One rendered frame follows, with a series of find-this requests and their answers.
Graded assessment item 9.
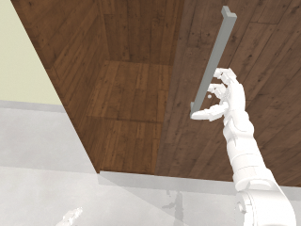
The left robot hand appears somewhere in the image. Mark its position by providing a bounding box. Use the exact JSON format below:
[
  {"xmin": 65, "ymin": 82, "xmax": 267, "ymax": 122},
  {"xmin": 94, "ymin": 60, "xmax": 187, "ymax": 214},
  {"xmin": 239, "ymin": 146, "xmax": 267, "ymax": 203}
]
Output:
[{"xmin": 56, "ymin": 207, "xmax": 83, "ymax": 226}]

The right robot forearm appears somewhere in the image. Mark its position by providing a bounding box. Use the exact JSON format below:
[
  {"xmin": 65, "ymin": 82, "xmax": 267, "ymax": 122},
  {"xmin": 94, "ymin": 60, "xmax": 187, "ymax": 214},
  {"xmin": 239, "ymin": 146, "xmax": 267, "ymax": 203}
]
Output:
[{"xmin": 223, "ymin": 109, "xmax": 296, "ymax": 226}]

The handle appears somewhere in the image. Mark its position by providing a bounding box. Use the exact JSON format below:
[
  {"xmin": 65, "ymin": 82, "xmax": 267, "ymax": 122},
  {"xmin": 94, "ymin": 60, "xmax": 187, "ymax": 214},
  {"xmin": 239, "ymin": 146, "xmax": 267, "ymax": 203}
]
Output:
[{"xmin": 190, "ymin": 6, "xmax": 237, "ymax": 120}]

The robot right upper arm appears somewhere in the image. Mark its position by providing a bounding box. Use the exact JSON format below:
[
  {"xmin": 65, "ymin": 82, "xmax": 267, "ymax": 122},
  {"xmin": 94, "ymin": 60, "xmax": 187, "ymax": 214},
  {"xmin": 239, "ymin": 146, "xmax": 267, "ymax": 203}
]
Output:
[{"xmin": 234, "ymin": 188, "xmax": 295, "ymax": 226}]

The wardrobe door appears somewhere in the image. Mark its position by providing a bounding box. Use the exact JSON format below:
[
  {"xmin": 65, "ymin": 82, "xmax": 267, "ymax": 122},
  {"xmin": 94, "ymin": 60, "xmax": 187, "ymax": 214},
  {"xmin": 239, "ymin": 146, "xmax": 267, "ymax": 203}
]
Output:
[{"xmin": 154, "ymin": 0, "xmax": 301, "ymax": 187}]

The right robot hand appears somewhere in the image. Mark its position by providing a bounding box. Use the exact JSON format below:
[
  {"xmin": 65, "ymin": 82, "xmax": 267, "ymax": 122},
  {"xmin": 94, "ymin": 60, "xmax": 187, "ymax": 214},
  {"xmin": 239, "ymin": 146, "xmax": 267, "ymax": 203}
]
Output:
[{"xmin": 191, "ymin": 68, "xmax": 246, "ymax": 121}]

